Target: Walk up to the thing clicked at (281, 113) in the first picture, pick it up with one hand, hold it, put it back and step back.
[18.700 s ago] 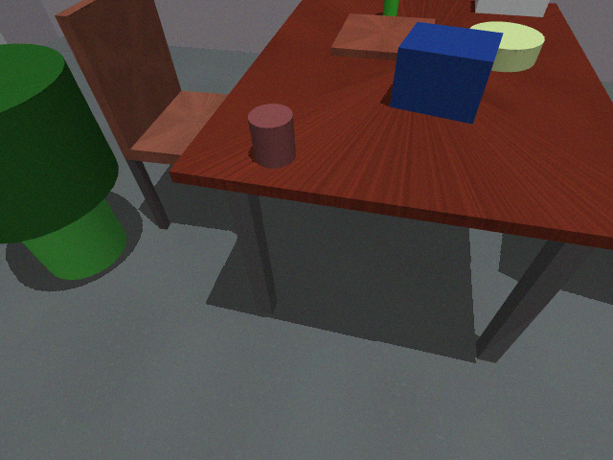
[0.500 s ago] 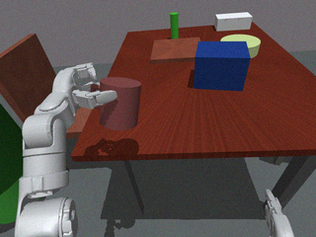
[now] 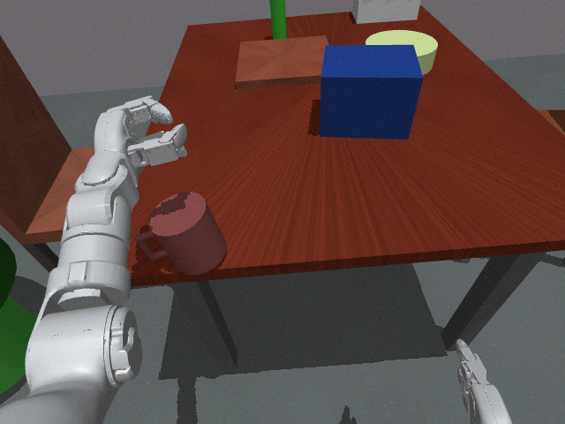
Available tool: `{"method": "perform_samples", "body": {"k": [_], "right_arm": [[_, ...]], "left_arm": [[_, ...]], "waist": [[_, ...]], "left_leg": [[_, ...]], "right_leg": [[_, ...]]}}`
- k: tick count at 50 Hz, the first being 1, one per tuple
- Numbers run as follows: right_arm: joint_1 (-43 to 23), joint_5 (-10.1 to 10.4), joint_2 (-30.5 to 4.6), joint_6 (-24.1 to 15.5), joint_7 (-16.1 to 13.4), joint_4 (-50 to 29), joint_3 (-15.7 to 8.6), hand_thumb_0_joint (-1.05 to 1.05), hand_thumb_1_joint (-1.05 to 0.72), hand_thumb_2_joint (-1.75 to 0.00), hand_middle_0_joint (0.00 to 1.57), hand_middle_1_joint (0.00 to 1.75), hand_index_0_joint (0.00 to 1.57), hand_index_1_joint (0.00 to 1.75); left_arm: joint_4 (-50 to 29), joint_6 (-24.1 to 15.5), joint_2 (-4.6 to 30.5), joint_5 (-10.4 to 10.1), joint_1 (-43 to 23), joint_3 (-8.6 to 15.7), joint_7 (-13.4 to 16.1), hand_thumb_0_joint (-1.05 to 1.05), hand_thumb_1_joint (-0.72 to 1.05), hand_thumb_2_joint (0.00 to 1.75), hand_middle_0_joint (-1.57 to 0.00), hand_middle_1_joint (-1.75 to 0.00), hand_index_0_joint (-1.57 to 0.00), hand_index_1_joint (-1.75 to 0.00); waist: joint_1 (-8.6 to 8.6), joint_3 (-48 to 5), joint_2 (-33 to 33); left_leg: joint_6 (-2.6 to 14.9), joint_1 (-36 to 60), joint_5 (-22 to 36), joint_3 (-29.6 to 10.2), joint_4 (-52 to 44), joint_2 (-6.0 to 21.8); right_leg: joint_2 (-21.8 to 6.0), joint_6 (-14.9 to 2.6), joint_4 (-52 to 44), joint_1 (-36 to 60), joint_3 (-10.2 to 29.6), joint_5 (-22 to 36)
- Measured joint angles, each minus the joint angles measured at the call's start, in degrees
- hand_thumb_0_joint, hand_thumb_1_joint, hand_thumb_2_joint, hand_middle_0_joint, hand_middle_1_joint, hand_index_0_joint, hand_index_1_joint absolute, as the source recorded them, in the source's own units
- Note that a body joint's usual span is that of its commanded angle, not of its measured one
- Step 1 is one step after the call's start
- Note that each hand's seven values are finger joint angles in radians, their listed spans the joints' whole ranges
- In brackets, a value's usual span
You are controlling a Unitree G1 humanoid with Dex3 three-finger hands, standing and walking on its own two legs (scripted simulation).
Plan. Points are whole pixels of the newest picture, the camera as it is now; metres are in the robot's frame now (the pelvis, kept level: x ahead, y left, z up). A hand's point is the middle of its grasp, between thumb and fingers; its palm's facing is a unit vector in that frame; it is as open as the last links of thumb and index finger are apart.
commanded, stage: crouch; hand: left
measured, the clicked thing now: (179, 237) +0.42 +0.18 +0.05
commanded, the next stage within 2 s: lower in 0.52 s
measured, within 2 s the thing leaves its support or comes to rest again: neither
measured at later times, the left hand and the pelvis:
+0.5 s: hand (177, 144) +0.49 +0.16 +0.18, palm faces +0.10 -0.99 +0.02, open 3.0 cm; pelvis +0.03 +0.00 +0.00, yaw +0 degrees
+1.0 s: hand (189, 163) +0.51 +0.15 +0.13, palm faces +0.10 -0.99 +0.04, open 3.4 cm; pelvis +0.02 +0.00 -0.01, yaw +0 degrees
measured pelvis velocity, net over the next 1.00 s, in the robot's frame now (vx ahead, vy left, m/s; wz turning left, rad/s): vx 0.02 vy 0.00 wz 0.00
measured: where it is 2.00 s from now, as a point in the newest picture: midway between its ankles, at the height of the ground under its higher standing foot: outside the picture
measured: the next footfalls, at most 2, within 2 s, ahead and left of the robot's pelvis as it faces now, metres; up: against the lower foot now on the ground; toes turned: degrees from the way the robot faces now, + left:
none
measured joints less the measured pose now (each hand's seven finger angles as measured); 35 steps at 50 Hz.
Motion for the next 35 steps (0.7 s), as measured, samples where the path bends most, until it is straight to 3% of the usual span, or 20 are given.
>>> {"method": "perform_samples", "body": {"k": [11, 22, 35], "right_arm": [[-1.3, 0.1, -0.7, 4.3, -0.4, -0.2, -0.7, -0.02, 0.55, -0.05, 0.05, 0.05, 0.05, 0.05], [-1.7, 0.1, 0.4, 8.1, -0.1, -2.0, -0.7, -0.01, 0.55, -0.05, 0.05, 0.05, 0.05, 0.05], [-1.4, 0.0, 0.5, 11.4, 0.4, -5.9, -0.8, -0.01, 0.54, -0.05, 0.05, 0.05, 0.05, 0.05]], "left_arm": [[2.0, -9.2, -1.1, 1.0, 1.3, 0.3, 0.9, 0.00, 0.44, 1.13, -1.27, -1.28, -1.29, -1.27], [3.0, -12.3, -1.2, 0.6, 3.0, 0.2, 0.9, 0.01, 0.68, 1.19, -1.31, -1.29, -1.32, -1.28], [5.0, -15.3, -1.1, 0.7, 3.0, 0.8, 0.2, 0.01, 0.84, 1.23, -1.36, -1.31, -1.36, -1.30]], "waist": [[-0.66, 0.8, -0.8], [-0.87, 0.1, -0.5], [-1.72, 0.4, -0.7]], "left_leg": [[-0.15, -1.0, -0.4, 0.1, -0.3, 0.4], [-0.33, -0.4, -1.1, -0.4, -1.0, 0.6], [-0.46, -1.4, -1.8, -0.7, -0.5, 0.8]], "right_leg": [[0.3, -0.13, -0.6, -0.9, 0.0, -0.2], [0.6, -0.33, -1.9, 0.0, -0.5, -0.7], [0.7, -0.45, -1.5, -0.8, -0.8, -1.4]]}}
